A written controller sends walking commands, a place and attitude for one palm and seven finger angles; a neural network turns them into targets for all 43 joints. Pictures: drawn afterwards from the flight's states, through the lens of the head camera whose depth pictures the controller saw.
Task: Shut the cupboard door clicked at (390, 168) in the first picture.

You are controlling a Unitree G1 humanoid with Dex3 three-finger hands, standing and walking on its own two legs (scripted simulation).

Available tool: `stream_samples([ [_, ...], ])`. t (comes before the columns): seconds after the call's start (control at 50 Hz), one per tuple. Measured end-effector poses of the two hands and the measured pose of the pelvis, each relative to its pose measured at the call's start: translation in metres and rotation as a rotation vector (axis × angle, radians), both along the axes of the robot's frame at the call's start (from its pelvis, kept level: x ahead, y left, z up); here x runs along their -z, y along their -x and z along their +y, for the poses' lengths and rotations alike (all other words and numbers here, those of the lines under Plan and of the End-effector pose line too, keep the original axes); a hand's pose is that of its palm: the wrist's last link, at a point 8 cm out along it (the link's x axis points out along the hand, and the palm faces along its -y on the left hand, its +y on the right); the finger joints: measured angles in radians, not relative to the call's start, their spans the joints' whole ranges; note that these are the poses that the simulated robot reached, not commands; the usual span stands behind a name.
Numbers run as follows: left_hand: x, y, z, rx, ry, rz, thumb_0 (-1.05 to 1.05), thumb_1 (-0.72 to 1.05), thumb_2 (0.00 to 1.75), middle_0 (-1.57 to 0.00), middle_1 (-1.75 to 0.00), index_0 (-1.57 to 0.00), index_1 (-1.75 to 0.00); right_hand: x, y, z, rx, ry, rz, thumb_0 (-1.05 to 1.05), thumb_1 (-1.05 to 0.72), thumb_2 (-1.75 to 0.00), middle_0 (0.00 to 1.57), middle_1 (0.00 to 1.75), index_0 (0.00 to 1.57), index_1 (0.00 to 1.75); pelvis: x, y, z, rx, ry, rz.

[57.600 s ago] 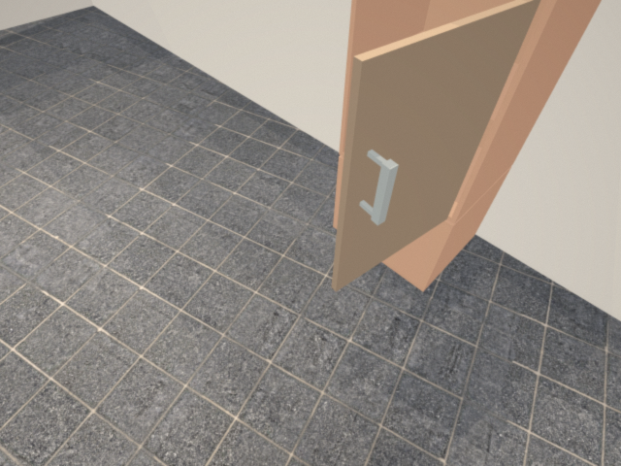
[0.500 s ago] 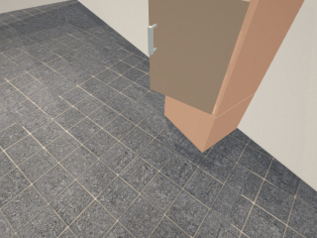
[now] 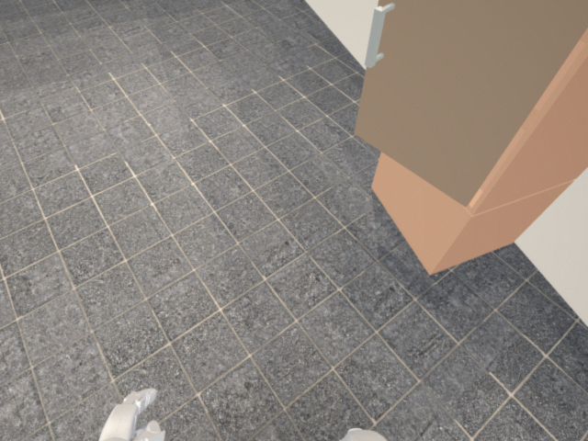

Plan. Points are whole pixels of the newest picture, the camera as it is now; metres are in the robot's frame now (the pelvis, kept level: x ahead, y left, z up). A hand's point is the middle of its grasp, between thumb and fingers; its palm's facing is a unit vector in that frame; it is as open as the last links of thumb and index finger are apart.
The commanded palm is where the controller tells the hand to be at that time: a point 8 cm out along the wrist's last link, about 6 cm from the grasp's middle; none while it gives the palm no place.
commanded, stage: walk to a spot facing it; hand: left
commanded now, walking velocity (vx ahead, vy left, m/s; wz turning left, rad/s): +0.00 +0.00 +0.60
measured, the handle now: (379, 35) +0.99 -0.20 +0.01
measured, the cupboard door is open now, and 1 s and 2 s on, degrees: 22 22 22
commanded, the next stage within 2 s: turn to face it in 1.42 s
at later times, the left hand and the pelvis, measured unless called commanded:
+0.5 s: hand out of the picture -0.04 +0.20 -0.19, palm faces +0.38 -0.89 -0.25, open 7.3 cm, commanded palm none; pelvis +0.01 -0.01 -0.02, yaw +21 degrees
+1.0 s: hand (143, 400) +0.19 +0.25 -0.16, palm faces +0.49 -0.83 -0.25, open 7.3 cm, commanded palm none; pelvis +0.19 +0.02 -0.02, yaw +32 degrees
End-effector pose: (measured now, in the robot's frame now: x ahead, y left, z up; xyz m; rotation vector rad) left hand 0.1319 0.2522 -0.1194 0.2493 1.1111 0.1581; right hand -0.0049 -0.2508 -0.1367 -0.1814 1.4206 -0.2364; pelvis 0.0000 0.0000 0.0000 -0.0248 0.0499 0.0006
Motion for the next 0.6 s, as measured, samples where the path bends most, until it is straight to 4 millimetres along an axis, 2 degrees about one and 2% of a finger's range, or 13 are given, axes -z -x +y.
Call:
stream_samples([
  [0.08, -0.002, 0.004, -0.012, -0.026, -0.029, -0.054, 0.01, 0.91, 0.90, -0.20, -0.30, -0.20, -0.30, 0.012, -0.017, -0.031, -0.028, -0.001, -0.024, 0.01, -0.91, -0.90, 0.21, 0.30, 0.20, 0.30, 0.010, 0.001, -0.022, -0.042, -0.033, 0.007],
  [0.14, -0.004, 0.024, -0.021, -0.049, -0.046, -0.028, 0.00, 0.91, 0.90, -0.20, -0.30, -0.20, -0.30, 0.015, -0.037, -0.049, -0.062, 0.004, -0.055, 0.01, -0.91, -0.90, 0.20, 0.30, 0.20, 0.30, 0.010, 0.003, -0.030, -0.078, -0.034, -0.012],
  [0.2, -0.006, 0.049, -0.028, -0.090, -0.042, 0.014, 0.00, 0.91, 0.90, -0.20, -0.30, -0.20, -0.30, 0.011, -0.060, -0.057, -0.107, -0.002, -0.087, 0.01, -0.91, -0.90, 0.20, 0.30, 0.19, 0.30, 0.006, 0.003, -0.035, -0.120, -0.052, -0.028],
  [0.26, -0.003, 0.075, -0.033, -0.142, -0.026, 0.050, 0.01, 0.91, 0.90, -0.20, -0.30, -0.20, -0.30, 0.007, -0.084, -0.055, -0.164, -0.017, -0.108, 0.01, -0.91, -0.90, 0.20, 0.30, 0.19, 0.30, 0.003, 0.002, -0.039, -0.175, -0.066, -0.036],
  [0.36, 0.008, 0.121, -0.032, -0.261, 0.012, 0.089, 0.01, 0.91, 0.90, -0.20, -0.30, -0.21, -0.30, 0.004, -0.126, -0.034, -0.299, -0.033, -0.122, 0.01, -0.91, -0.90, 0.20, 0.30, 0.19, 0.30, 0.005, 0.001, -0.037, -0.265, -0.065, -0.040],
  [0.46, 0.027, 0.178, -0.020, -0.403, 0.056, 0.153, 0.01, 0.91, 0.90, -0.20, -0.30, -0.21, -0.30, -0.002, -0.179, 0.011, -0.453, -0.039, -0.181, 0.01, -0.91, -0.90, 0.20, 0.30, 0.19, 0.30, 0.012, -0.006, -0.021, -0.344, -0.051, -0.032],
  [0.52, 0.042, 0.207, -0.007, -0.474, 0.075, 0.215, 0.01, 0.91, 0.90, -0.20, -0.30, -0.20, -0.30, -0.002, -0.208, 0.039, -0.529, -0.033, -0.260, 0.01, -0.91, -0.90, 0.20, 0.30, 0.19, 0.30, 0.024, -0.013, -0.005, -0.382, -0.043, -0.025],
  [0.56, 0.042, 0.214, -0.001, -0.497, 0.078, 0.254, 0.01, 0.91, 0.90, -0.20, -0.30, -0.20, -0.30, -0.006, -0.215, 0.052, -0.554, -0.034, -0.281, 0.01, -0.91, -0.90, 0.20, 0.30, 0.19, 0.30, 0.022, -0.019, 0.001, -0.388, -0.048, -0.030],
  [0.6, 0.037, 0.209, 0.006, -0.513, 0.079, 0.252, 0.01, 0.91, 0.90, -0.20, -0.30, -0.20, -0.30, -0.010, -0.216, 0.060, -0.566, -0.033, -0.271, 0.00, -0.91, -0.90, 0.20, 0.30, 0.20, 0.30, 0.016, -0.027, 0.006, -0.406, -0.043, -0.029],
])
